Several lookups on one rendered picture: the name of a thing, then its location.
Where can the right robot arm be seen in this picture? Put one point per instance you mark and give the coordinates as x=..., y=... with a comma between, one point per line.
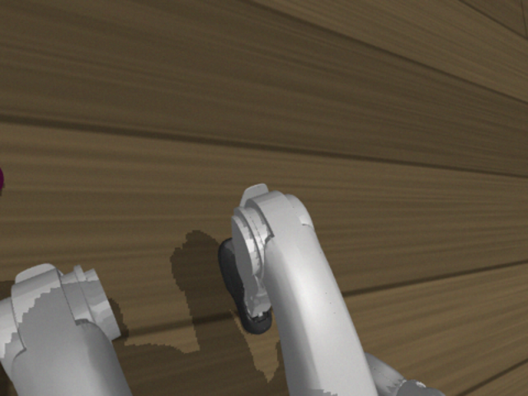
x=413, y=387

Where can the right robot hand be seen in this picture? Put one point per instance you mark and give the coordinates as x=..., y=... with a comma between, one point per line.
x=387, y=380

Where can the right robot foot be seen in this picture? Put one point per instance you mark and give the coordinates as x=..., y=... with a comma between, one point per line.
x=234, y=286

